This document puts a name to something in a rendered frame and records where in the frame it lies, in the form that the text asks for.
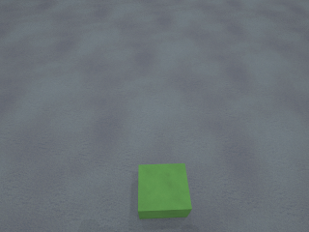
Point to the carton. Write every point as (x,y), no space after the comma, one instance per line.
(163,191)

